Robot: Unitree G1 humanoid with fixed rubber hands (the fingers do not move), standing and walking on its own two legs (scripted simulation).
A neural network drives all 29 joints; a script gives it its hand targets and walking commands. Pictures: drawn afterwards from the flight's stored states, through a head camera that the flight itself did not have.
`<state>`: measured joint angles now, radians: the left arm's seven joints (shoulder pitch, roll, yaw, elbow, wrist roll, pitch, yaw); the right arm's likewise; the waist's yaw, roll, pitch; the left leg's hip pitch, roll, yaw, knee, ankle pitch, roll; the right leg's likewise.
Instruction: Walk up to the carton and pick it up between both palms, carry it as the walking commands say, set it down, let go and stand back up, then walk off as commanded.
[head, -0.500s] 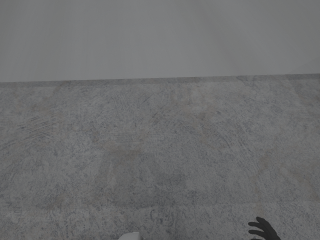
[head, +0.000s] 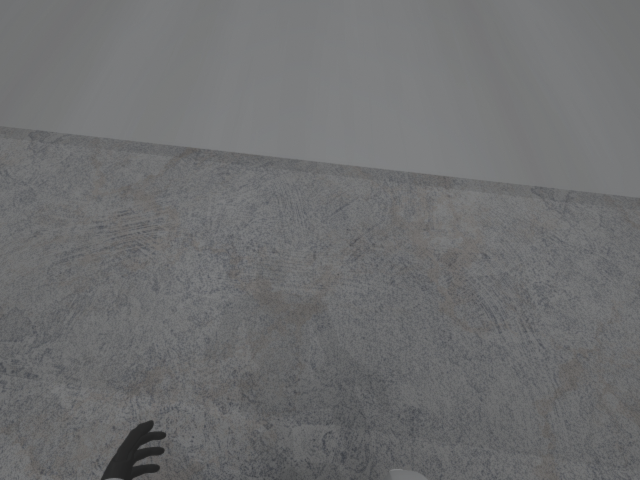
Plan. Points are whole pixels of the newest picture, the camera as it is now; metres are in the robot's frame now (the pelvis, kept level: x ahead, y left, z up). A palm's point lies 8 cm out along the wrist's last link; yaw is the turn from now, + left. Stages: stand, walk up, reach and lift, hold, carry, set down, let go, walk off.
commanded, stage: stand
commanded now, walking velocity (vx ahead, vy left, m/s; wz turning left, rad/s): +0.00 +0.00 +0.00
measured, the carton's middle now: out of the picture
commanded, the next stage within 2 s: walk off in 0.04 s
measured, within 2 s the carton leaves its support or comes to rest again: neither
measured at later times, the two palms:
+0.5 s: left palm out of the picture -0.02 +0.25 -0.08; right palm out of the picture +0.08 -0.31 -0.15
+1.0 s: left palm out of the picture -0.21 +0.38 -0.14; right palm out of the picture -0.05 -0.15 -0.11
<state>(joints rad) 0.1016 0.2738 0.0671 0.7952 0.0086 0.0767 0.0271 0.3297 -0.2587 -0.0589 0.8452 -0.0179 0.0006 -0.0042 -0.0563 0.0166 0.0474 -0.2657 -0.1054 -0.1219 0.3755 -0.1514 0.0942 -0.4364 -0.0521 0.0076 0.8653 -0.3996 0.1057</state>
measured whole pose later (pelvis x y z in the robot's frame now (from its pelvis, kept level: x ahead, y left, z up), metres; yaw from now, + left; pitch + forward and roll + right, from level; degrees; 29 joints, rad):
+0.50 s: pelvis -0.03 -0.04 +0.00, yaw +6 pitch +2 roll +6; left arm 0.24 0.26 0.06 0.91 0.01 0.02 0.06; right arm 0.18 -0.34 -0.09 0.87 -0.02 0.09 0.03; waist 0.02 0.02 0.10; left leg -0.50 -0.13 -0.20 1.29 -0.45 -0.12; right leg -0.29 -0.15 0.00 0.48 -0.22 0.02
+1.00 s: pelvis -0.20 +0.09 -0.01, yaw +5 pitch +0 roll -1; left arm 0.25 0.30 0.10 1.00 0.00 0.11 0.08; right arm 0.10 -0.24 -0.01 0.84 -0.03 0.11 0.02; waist 0.01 -0.03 0.06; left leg -0.31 -0.03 0.05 0.43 -0.12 0.07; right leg -0.45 0.05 -0.01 1.25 -0.49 0.00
